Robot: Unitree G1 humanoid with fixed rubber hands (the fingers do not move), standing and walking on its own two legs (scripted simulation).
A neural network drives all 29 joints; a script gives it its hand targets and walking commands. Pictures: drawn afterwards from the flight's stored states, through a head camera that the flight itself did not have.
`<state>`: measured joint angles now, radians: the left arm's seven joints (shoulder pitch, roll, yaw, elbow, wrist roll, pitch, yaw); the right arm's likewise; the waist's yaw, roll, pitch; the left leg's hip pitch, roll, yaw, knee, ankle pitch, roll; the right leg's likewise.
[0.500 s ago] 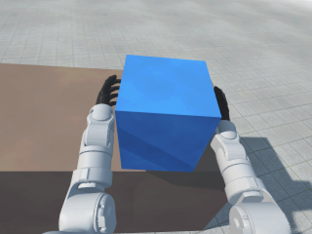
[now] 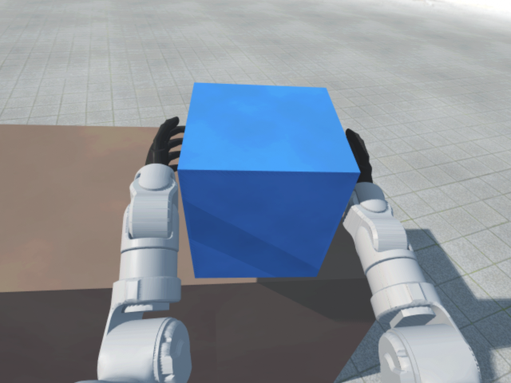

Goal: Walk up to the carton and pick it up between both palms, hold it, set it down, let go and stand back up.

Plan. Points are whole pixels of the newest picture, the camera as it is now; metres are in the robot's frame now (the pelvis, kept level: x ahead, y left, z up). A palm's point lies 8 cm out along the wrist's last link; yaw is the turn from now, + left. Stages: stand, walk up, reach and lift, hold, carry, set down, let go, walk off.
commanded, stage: reach and lift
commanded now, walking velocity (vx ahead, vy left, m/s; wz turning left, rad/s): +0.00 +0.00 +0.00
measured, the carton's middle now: (258, 185) +0.39 +0.00 +0.15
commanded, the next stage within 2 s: hold in 0.98 s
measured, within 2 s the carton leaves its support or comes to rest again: neither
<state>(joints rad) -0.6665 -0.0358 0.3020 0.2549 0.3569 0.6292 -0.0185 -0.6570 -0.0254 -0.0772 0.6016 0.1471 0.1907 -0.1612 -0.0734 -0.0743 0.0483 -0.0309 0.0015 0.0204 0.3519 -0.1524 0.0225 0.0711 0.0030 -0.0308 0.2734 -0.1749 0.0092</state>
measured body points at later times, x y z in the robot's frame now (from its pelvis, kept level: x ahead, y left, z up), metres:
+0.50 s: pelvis +0.00 +0.00 +0.00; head -0.06 +0.03 +0.44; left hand +0.39 +0.15 +0.22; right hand +0.38 -0.15 +0.21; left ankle +0.04 +0.10 -0.75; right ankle +0.00 -0.12 -0.75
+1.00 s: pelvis +0.01 -0.01 +0.00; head -0.06 +0.02 +0.44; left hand +0.39 +0.15 +0.23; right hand +0.38 -0.16 +0.23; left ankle +0.04 +0.10 -0.75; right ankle +0.00 -0.12 -0.75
